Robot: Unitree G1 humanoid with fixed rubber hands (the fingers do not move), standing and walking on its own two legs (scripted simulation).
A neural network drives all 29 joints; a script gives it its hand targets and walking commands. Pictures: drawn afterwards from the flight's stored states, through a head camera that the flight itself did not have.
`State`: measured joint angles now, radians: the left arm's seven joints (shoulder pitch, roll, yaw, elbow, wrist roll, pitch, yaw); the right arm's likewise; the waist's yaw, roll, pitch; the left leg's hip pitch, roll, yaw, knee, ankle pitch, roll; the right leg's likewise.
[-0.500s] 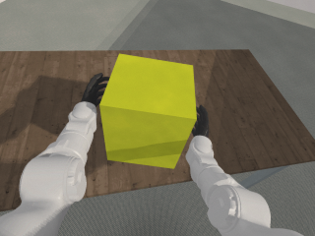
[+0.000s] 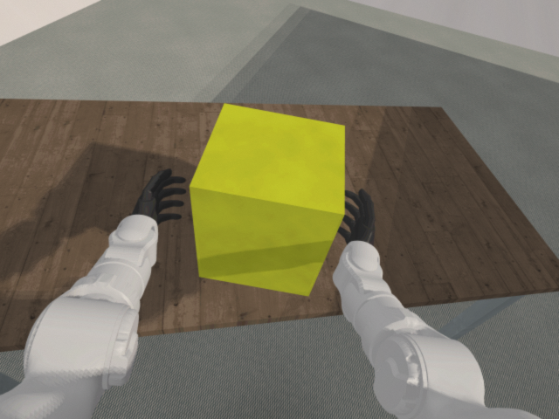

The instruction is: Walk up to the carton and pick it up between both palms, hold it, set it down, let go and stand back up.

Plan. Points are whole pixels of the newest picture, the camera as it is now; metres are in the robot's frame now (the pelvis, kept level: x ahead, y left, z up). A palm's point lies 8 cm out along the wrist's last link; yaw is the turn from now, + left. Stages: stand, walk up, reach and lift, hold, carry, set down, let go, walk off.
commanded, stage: set down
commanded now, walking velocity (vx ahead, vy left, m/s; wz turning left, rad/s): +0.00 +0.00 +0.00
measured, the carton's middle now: (268, 204) +0.48 -0.06 +0.00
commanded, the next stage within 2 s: none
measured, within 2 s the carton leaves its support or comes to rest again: neither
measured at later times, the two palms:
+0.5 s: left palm (133, 255) +0.39 +0.16 +0.01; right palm (365, 269) +0.32 -0.18 +0.02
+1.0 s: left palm (105, 304) +0.33 +0.20 -0.01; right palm (369, 309) +0.27 -0.17 +0.00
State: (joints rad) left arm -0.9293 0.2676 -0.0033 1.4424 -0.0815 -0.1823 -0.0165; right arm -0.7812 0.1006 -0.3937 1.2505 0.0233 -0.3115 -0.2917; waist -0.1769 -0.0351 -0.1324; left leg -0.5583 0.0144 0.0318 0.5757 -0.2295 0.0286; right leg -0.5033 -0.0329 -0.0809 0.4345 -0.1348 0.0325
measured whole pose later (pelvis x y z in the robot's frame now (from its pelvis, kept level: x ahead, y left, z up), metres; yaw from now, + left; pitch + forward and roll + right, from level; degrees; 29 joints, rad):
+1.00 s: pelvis -0.01 -0.01 +0.00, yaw +0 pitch +7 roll -2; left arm -0.39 0.31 -0.02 0.81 -0.13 -0.08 -0.16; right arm -0.20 0.10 -0.07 0.71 0.12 -0.36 -0.40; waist -0.05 -0.04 -0.07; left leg -0.50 0.02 0.03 0.60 -0.23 0.03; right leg -0.46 -0.03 -0.08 0.48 -0.15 0.02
